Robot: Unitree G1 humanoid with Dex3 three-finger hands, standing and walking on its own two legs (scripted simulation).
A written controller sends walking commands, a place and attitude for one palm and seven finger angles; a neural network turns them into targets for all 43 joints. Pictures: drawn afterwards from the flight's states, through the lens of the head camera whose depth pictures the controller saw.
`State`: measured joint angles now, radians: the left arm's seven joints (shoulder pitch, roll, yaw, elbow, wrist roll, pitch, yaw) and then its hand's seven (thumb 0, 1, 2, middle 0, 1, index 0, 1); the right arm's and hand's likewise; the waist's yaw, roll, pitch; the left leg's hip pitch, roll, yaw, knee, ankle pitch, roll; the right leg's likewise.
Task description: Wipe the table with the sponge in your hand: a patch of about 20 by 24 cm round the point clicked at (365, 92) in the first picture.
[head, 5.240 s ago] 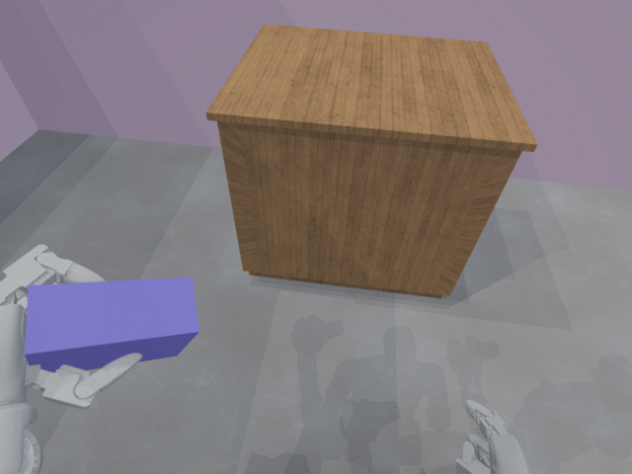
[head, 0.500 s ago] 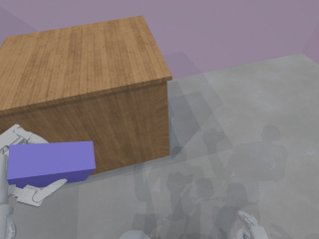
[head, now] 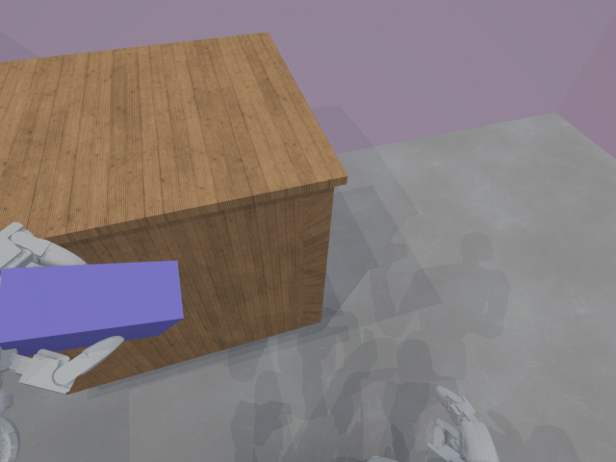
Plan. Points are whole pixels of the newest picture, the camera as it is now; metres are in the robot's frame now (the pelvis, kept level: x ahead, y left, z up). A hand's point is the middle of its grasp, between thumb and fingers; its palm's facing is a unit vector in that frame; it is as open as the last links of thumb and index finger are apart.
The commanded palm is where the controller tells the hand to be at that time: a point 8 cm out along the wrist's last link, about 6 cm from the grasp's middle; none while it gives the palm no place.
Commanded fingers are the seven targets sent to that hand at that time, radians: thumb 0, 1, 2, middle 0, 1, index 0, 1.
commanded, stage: take the last steps up to it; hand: left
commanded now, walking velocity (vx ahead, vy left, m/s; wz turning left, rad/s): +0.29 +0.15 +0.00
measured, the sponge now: (121, 305) +0.24 +0.20 +0.15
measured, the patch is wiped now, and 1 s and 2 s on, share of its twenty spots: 0.00 0.00 0.00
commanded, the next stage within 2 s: come to a stop and stand still in 0.92 s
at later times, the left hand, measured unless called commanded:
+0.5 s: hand (55, 225) +0.31 +0.29 +0.17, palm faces +0.38 -0.82 -0.44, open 10.0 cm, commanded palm +0.25 +0.34 +0.18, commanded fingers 0.00 0.10 1.30 -1.20 -1.60 -1.20 -1.60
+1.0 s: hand (72, 192) +0.37 +0.30 +0.16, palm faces +0.38 -0.80 -0.47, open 10.0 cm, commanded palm +0.31 +0.34 +0.18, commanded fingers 0.00 0.10 1.30 -1.20 -1.60 -1.20 -1.60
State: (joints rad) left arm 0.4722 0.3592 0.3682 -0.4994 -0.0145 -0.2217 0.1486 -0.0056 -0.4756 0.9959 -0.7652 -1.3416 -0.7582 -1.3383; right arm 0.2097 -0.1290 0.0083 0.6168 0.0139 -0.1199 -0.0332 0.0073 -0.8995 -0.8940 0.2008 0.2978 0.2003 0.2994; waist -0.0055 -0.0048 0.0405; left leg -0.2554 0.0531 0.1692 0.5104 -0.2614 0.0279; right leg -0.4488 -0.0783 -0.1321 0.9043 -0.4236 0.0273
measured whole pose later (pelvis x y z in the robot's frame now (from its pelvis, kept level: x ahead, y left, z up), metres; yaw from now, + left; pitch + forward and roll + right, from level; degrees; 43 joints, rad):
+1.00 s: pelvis +0.14 +0.06 +0.00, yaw -1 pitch +0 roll +3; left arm 0.47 0.34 0.36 -0.42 -0.01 -0.21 0.15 -0.01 -0.48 1.00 -0.76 -1.34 -0.76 -1.34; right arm 0.19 -0.22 0.00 0.67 0.00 -0.05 -0.04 0.01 -0.90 -0.89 0.20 0.30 0.20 0.30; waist -0.01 0.00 0.06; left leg -0.46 0.03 0.06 1.03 -0.36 -0.03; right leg -0.25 -0.04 -0.14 0.51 -0.26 -0.07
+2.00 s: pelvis +0.08 +0.05 +0.00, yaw -3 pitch -2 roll +0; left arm 0.48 0.35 0.31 -0.48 -0.02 -0.17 0.16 -0.01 -0.48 1.00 -0.77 -1.34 -0.76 -1.34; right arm 0.22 -0.23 0.00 0.61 0.01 -0.08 -0.06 0.01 -0.90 -0.89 0.20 0.30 0.20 0.30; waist 0.00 0.02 0.04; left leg -0.27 0.05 0.03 0.51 -0.21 -0.02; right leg -0.25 0.05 -0.09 0.47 -0.20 -0.07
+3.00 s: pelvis +0.14 +0.13 +0.00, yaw -3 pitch +0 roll -2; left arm 0.39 0.36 0.34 -0.43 -0.01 -0.22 0.09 -0.01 -0.48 1.00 -0.77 -1.34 -0.76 -1.34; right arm 0.17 -0.17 0.04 0.56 -0.01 -0.13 -0.01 0.01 -0.90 -0.89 0.20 0.30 0.20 0.30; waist 0.03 -0.03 0.02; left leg -0.23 -0.07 0.04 0.57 -0.34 0.10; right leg -0.23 -0.01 -0.01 0.55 -0.31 -0.02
